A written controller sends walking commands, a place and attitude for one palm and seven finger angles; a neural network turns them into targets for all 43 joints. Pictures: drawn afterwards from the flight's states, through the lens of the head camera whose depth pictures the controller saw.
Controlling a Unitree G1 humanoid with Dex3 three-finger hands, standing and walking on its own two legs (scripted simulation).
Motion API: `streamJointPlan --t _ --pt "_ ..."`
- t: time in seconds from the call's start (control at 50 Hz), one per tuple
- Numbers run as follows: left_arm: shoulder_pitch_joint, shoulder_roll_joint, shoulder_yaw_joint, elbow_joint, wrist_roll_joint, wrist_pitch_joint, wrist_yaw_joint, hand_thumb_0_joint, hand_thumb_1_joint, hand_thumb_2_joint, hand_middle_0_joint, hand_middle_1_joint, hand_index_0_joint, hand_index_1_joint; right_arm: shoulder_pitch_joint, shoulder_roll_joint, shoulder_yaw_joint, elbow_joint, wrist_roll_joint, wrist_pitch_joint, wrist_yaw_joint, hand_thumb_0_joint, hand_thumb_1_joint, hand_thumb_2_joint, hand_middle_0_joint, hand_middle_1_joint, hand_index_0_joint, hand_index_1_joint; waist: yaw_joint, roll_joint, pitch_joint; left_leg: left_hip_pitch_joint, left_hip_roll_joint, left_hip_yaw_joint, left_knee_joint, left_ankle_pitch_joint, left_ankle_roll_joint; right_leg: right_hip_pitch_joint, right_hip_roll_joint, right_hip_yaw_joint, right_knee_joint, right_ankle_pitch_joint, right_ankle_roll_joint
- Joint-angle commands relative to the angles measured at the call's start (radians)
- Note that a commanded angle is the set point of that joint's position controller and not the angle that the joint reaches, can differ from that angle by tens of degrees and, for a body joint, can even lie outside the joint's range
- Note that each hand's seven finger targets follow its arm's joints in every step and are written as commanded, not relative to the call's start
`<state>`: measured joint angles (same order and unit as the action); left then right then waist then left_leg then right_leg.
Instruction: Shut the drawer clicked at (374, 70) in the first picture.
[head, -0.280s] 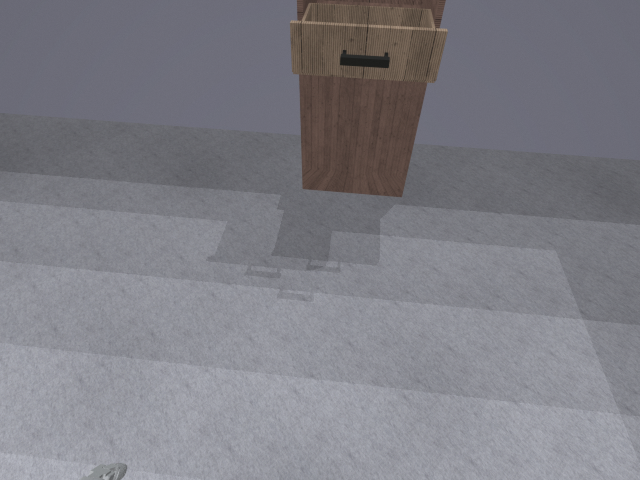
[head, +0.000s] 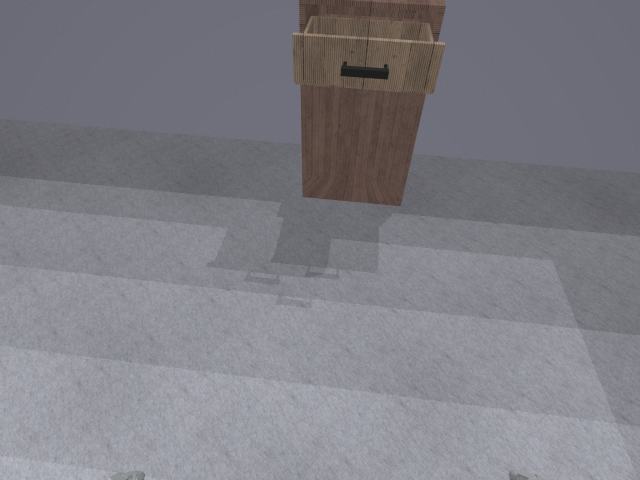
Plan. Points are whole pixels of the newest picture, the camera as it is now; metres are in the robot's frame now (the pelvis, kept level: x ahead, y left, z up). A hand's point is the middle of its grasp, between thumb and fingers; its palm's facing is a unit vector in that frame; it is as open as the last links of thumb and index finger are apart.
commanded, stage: stand and wait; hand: left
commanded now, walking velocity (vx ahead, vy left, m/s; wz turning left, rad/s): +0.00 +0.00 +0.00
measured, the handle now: (364, 69) +1.18 -0.05 +0.01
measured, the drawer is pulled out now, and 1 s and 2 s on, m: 0.28 0.28 0.28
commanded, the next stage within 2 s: look at it before walking up in 0.54 s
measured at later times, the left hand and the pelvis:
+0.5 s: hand out of the picture +0.06 +0.24 -0.15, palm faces -0.03 -0.94 -0.34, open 7.4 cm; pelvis -0.01 -0.01 +0.00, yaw +0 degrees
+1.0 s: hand out of the picture +0.07 +0.23 -0.15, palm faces -0.03 -0.94 -0.33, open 7.3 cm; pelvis -0.01 -0.01 +0.01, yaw +0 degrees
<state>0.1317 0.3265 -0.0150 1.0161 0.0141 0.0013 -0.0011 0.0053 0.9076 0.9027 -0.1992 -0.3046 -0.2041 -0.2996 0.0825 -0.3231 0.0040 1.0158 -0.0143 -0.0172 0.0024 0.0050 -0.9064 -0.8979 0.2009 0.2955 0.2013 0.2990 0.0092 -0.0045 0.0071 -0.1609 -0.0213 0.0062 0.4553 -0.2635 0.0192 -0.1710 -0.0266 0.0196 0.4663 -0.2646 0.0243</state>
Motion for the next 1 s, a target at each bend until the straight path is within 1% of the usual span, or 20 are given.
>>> streamJointPlan --t 0.0,0.08,0.1,0.16,0.2,0.28,0.4,0.48,0.6,0.62,0.68,0.7,0.72,0.74,0.76,0.8,0.82,0.9,0.94,0.98 --pt "-0.040 0.217 0.053 -0.061 -0.001 -0.023 0.014 0.000 0.900 0.900 -0.200 -0.300 -0.200 -0.300 -0.049 -0.214 -0.050 -0.052 0.002 -0.022 -0.017 0.000 -0.900 -0.900 0.200 0.300 0.200 0.300 -0.008 0.007 -0.054 0.015 0.126 -0.100 -0.087 0.217 0.025 0.004 -0.085 0.071 -0.075 0.186 -0.054" --pt "-0.034 0.213 0.052 -0.045 -0.003 -0.023 0.013 0.000 0.900 0.900 -0.200 -0.300 -0.200 -0.300 -0.046 -0.215 -0.049 -0.035 0.002 -0.023 -0.017 0.000 -0.900 -0.900 0.200 0.300 0.200 0.300 -0.007 0.013 -0.048 0.015 0.128 -0.103 -0.103 0.190 0.023 0.004 -0.086 0.076 -0.088 0.165 -0.053" --pt "-0.033 0.217 0.053 -0.044 -0.002 -0.024 0.013 0.000 0.900 0.900 -0.200 -0.300 -0.200 -0.300 -0.044 -0.215 -0.048 -0.032 0.004 -0.021 -0.017 0.000 -0.900 -0.900 0.200 0.300 0.200 0.300 -0.007 0.001 -0.043 0.011 0.129 -0.102 -0.100 0.183 0.023 0.002 -0.086 0.079 -0.093 0.161 -0.054" --pt "-0.032 0.217 0.051 -0.029 -0.003 -0.024 0.012 0.000 0.900 0.900 -0.200 -0.300 -0.200 -0.300 -0.036 -0.217 -0.047 -0.019 0.004 -0.020 -0.016 0.000 -0.900 -0.900 0.200 0.300 0.200 0.300 -0.008 -0.004 -0.033 0.005 0.128 -0.105 -0.113 0.152 0.021 -0.003 -0.089 0.083 -0.107 0.130 -0.054" --pt "-0.028 0.219 0.051 -0.024 -0.003 -0.025 0.012 0.000 0.900 0.900 -0.200 -0.300 -0.200 -0.300 -0.031 -0.218 -0.046 -0.010 0.005 -0.020 -0.016 0.000 -0.900 -0.900 0.200 0.300 0.200 0.300 -0.008 -0.001 -0.044 0.013 0.129 -0.108 -0.110 0.160 0.020 0.003 -0.089 0.086 -0.109 0.138 -0.056" --pt "-0.028 0.221 0.049 -0.008 -0.004 -0.025 0.012 0.000 0.900 0.900 -0.200 -0.300 -0.200 -0.300 -0.023 -0.223 -0.044 0.010 0.006 -0.021 -0.015 0.000 -0.900 -0.900 0.200 0.300 0.200 0.300 -0.008 0.007 -0.041 0.008 0.133 -0.109 -0.124 0.142 0.018 0.007 -0.089 0.089 -0.116 0.120 -0.054" --pt "-0.026 0.224 0.048 0.002 -0.004 -0.026 0.012 0.000 0.900 0.900 -0.200 -0.300 -0.200 -0.300 -0.011 -0.225 -0.042 0.023 0.007 -0.021 -0.015 0.000 -0.900 -0.900 0.200 0.300 0.200 0.300 -0.007 -0.006 -0.040 0.009 0.135 -0.114 -0.128 0.152 0.017 0.010 -0.089 0.093 -0.122 0.125 -0.056" --pt "-0.031 0.222 0.047 0.007 -0.004 -0.025 0.011 0.000 0.900 0.900 -0.200 -0.300 -0.200 -0.300 -0.011 -0.225 -0.042 0.031 0.005 -0.019 -0.014 0.000 -0.900 -0.900 0.200 0.300 0.200 0.300 -0.009 -0.004 -0.017 0.000 0.133 -0.111 -0.139 0.116 0.013 -0.010 -0.089 0.099 -0.137 0.082 -0.055" --pt "-0.034 0.223 0.049 0.002 -0.002 -0.028 0.012 0.000 0.900 0.900 -0.200 -0.300 -0.200 -0.300 -0.008 -0.221 -0.043 0.031 0.006 -0.019 -0.013 0.000 -0.900 -0.900 0.200 0.300 0.200 0.300 -0.009 -0.019 -0.037 0.014 0.135 -0.109 -0.131 0.150 0.011 -0.001 -0.090 0.101 -0.136 0.116 -0.057" --pt "-0.034 0.220 0.049 0.003 -0.003 -0.028 0.012 0.000 0.900 0.900 -0.200 -0.300 -0.200 -0.300 -0.010 -0.223 -0.042 0.032 0.006 -0.021 -0.013 0.000 -0.900 -0.900 0.200 0.300 0.200 0.300 -0.008 -0.006 -0.035 0.014 0.137 -0.108 -0.132 0.155 0.011 0.000 -0.092 0.097 -0.134 0.122 -0.056" --pt "-0.034 0.219 0.048 0.003 -0.003 -0.028 0.012 0.000 0.900 0.900 -0.200 -0.300 -0.200 -0.300 -0.013 -0.221 -0.042 0.033 0.006 -0.022 -0.013 0.000 -0.900 -0.900 0.200 0.300 0.200 0.300 -0.007 -0.002 -0.035 0.016 0.136 -0.110 -0.135 0.158 0.010 0.004 -0.090 0.099 -0.137 0.128 -0.054" --pt "-0.035 0.223 0.049 0.001 -0.002 -0.029 0.012 0.000 0.900 0.900 -0.200 -0.300 -0.200 -0.300 -0.012 -0.219 -0.042 0.031 0.007 -0.020 -0.013 0.000 -0.900 -0.900 0.200 0.300 0.200 0.300 -0.007 -0.011 -0.033 0.014 0.137 -0.109 -0.133 0.160 0.011 0.003 -0.091 0.097 -0.140 0.128 -0.055" --pt "-0.036 0.219 0.050 0.001 -0.002 -0.028 0.012 0.000 0.900 0.900 -0.200 -0.300 -0.200 -0.300 -0.013 -0.220 -0.042 0.031 0.005 -0.021 -0.013 0.000 -0.900 -0.900 0.200 0.300 0.200 0.300 -0.008 -0.003 -0.035 0.017 0.136 -0.109 -0.135 0.160 0.009 0.003 -0.090 0.096 -0.138 0.127 -0.055" --pt "-0.036 0.219 0.049 0.001 -0.003 -0.028 0.011 0.000 0.900 0.900 -0.200 -0.300 -0.200 -0.300 -0.015 -0.221 -0.042 0.031 0.005 -0.022 -0.013 0.000 -0.900 -0.900 0.200 0.300 0.200 0.300 -0.008 0.002 -0.037 0.019 0.137 -0.109 -0.137 0.166 0.010 0.005 -0.090 0.096 -0.136 0.135 -0.055" --pt "-0.037 0.219 0.050 0.001 -0.002 -0.029 0.012 0.000 0.900 0.900 -0.200 -0.300 -0.200 -0.300 -0.016 -0.220 -0.042 0.032 0.006 -0.022 -0.014 0.000 -0.900 -0.900 0.200 0.300 0.200 0.300 -0.007 -0.005 -0.036 0.020 0.137 -0.110 -0.137 0.169 0.010 0.008 -0.091 0.095 -0.139 0.139 -0.054" --pt "-0.033 0.219 0.051 0.000 -0.002 -0.029 0.012 0.000 0.900 0.900 -0.200 -0.300 -0.200 -0.300 -0.016 -0.221 -0.043 0.029 0.006 -0.022 -0.014 0.000 -0.900 -0.900 0.200 0.300 0.200 0.300 -0.006 0.007 -0.043 0.029 0.139 -0.108 -0.133 0.190 0.010 0.011 -0.090 0.093 -0.135 0.162 -0.055" --pt "-0.034 0.220 0.050 0.001 -0.002 -0.030 0.012 0.000 0.900 0.900 -0.200 -0.300 -0.200 -0.300 -0.015 -0.220 -0.042 0.030 0.006 -0.022 -0.015 0.000 -0.900 -0.900 0.200 0.300 0.200 0.300 -0.008 0.000 -0.048 0.031 0.140 -0.108 -0.133 0.194 0.010 0.017 -0.092 0.092 -0.135 0.169 -0.054" --pt "-0.033 0.220 0.050 0.004 -0.002 -0.029 0.011 0.000 0.900 0.900 -0.200 -0.300 -0.200 -0.300 -0.018 -0.220 -0.041 0.029 0.007 -0.021 -0.015 0.000 -0.900 -0.900 0.200 0.300 0.200 0.300 -0.007 -0.001 -0.040 0.036 0.140 -0.106 -0.136 0.196 0.009 0.012 -0.091 0.090 -0.140 0.172 -0.053" --pt "-0.033 0.218 0.049 0.005 -0.002 -0.028 0.011 0.000 0.900 0.900 -0.200 -0.300 -0.200 -0.300 -0.022 -0.221 -0.040 0.032 0.006 -0.021 -0.015 0.000 -0.900 -0.900 0.200 0.300 0.200 0.300 -0.006 0.006 -0.029 0.030 0.139 -0.109 -0.143 0.178 0.009 0.008 -0.091 0.093 -0.144 0.154 -0.052" --pt "-0.031 0.219 0.050 0.006 -0.002 -0.029 0.010 0.000 0.900 0.900 -0.200 -0.300 -0.200 -0.300 -0.020 -0.222 -0.040 0.031 0.006 -0.020 -0.015 0.000 -0.900 -0.900 0.200 0.300 0.200 0.300 -0.008 -0.005 -0.033 0.033 0.139 -0.107 -0.142 0.175 0.008 0.008 -0.091 0.095 -0.149 0.151 -0.053"
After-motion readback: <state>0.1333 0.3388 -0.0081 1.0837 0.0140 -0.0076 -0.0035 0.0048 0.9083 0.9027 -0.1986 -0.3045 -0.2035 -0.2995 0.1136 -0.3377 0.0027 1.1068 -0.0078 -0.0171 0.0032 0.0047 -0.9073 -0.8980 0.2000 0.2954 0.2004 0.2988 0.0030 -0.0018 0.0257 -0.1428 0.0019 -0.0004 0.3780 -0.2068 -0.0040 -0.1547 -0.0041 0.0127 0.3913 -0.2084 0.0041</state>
